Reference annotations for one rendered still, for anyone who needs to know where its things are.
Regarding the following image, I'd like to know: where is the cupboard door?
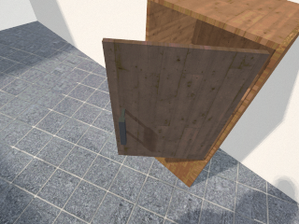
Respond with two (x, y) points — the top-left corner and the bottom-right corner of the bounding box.
(102, 37), (270, 160)

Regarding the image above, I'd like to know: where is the handle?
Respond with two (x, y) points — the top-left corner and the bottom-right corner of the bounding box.
(118, 108), (127, 146)

